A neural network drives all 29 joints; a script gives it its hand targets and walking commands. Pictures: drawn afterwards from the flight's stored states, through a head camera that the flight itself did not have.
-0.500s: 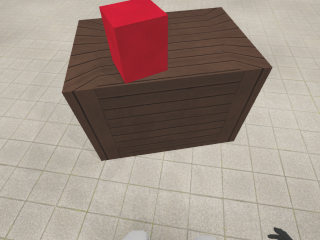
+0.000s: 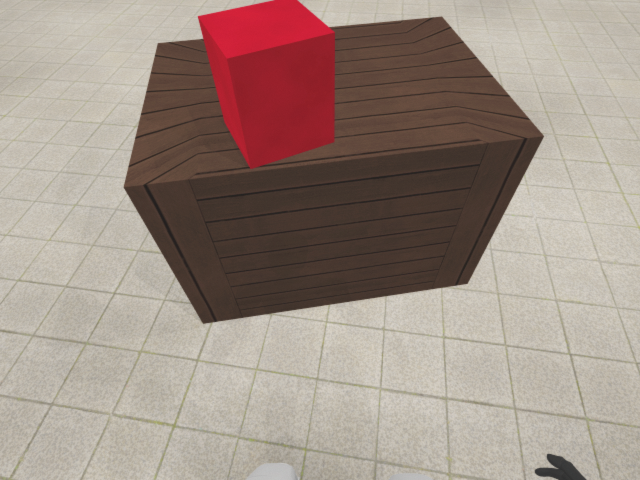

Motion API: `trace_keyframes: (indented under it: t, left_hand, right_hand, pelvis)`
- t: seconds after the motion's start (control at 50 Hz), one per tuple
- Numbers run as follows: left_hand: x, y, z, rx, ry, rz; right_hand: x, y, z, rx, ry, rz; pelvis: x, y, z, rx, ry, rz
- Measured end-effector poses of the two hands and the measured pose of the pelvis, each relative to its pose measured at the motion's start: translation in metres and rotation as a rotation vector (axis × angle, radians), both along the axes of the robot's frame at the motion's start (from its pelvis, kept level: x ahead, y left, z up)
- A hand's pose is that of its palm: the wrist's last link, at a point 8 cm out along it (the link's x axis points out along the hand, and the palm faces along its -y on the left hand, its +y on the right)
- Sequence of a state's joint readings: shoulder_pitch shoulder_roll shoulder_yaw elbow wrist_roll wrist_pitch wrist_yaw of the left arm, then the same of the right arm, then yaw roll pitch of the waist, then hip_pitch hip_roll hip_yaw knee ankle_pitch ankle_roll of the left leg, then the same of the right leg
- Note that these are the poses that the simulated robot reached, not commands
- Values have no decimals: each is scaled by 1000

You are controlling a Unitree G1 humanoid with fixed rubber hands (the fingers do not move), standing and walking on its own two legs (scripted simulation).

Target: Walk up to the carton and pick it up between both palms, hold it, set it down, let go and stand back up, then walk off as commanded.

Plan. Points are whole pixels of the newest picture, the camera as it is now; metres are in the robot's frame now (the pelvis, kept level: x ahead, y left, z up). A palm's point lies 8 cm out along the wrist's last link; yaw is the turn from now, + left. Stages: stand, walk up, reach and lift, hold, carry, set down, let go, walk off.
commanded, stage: stand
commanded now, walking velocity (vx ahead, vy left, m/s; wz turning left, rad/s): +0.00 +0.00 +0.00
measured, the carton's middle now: (271, 84) +0.86 +0.14 +0.03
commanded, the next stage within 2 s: none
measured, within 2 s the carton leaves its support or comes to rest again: neither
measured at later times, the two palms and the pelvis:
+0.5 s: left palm out of the picture +0.05 +0.31 -0.12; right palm out of the picture +0.09 -0.30 -0.11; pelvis +0.00 +0.00 +0.00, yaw +0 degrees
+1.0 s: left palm out of the picture +0.05 +0.31 -0.12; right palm out of the picture +0.09 -0.30 -0.11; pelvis +0.00 +0.00 +0.00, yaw +0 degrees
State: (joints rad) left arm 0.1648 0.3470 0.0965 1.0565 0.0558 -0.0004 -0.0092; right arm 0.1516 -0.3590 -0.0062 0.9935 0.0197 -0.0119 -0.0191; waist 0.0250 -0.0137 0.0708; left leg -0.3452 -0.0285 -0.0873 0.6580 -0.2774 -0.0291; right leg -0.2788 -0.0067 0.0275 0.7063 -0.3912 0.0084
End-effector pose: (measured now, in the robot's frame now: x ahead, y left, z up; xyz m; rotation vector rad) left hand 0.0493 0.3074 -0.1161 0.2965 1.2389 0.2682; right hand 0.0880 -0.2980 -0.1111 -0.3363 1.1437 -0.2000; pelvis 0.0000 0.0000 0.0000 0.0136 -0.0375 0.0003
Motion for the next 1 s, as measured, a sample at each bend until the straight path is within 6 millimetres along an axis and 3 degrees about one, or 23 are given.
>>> trace_keyframes:
  t: [1.0]
  left_hand:
    - [2,0,1,2,2,-1]
  right_hand:
    - [1,0,-1,3,5,0]
  pelvis:
    - [1,-1,0,1,3,0]
